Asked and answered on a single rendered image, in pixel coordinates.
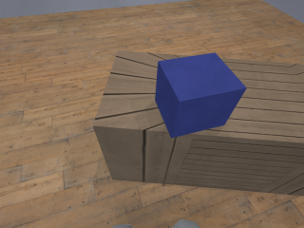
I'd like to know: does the carton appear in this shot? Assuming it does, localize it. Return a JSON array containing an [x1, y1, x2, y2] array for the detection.
[[155, 52, 247, 139]]

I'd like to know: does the pedestal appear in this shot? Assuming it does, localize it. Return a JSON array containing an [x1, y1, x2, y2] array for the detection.
[[92, 50, 304, 197]]

